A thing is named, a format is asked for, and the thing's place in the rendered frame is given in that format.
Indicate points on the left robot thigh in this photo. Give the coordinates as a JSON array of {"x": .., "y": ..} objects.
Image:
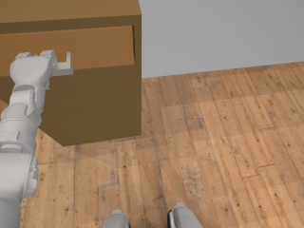
[{"x": 116, "y": 221}]

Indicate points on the robot right shin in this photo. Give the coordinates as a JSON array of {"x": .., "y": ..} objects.
[{"x": 180, "y": 204}]

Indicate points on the drawer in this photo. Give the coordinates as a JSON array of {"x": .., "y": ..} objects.
[{"x": 89, "y": 47}]

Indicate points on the handle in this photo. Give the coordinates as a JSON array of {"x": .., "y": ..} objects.
[{"x": 63, "y": 68}]

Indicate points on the left robot upper arm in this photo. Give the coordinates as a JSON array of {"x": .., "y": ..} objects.
[{"x": 18, "y": 180}]

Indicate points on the left robot forearm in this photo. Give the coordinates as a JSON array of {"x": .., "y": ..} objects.
[{"x": 20, "y": 120}]

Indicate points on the cabinet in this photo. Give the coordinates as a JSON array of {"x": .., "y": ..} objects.
[{"x": 92, "y": 104}]

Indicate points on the left robot hand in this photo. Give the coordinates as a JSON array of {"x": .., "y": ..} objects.
[{"x": 35, "y": 69}]

